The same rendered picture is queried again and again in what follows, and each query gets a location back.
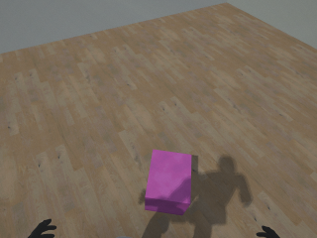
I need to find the robot right hand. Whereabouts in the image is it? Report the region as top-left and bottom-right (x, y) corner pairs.
(256, 226), (280, 238)

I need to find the carton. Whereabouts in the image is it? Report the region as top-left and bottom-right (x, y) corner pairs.
(145, 149), (192, 216)

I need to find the robot left hand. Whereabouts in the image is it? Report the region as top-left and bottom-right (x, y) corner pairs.
(28, 219), (56, 238)

